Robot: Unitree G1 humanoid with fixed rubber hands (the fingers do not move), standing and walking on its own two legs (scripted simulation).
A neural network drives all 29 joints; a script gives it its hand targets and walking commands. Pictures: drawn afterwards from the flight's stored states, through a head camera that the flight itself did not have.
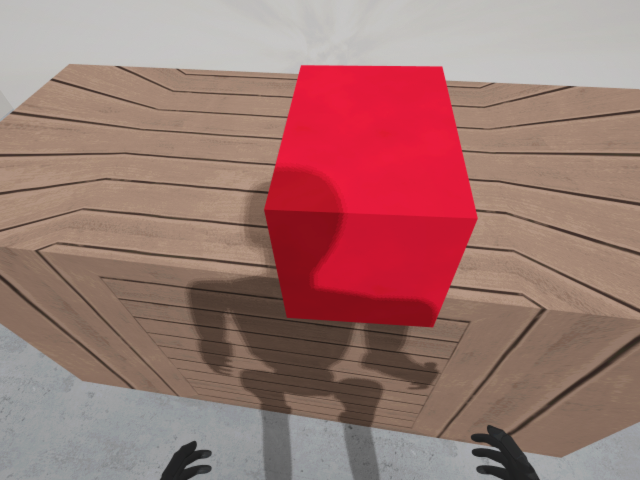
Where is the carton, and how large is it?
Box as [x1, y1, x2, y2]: [264, 65, 477, 326]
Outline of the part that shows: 301,65 264,208 287,317 433,326 477,218 442,67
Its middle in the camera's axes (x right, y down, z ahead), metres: +0.06 -0.06 +0.54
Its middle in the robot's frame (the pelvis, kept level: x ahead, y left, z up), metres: +0.47 -0.05 +0.09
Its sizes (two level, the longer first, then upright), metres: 0.293 0.202 0.219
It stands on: a pedestal, 0.74 m high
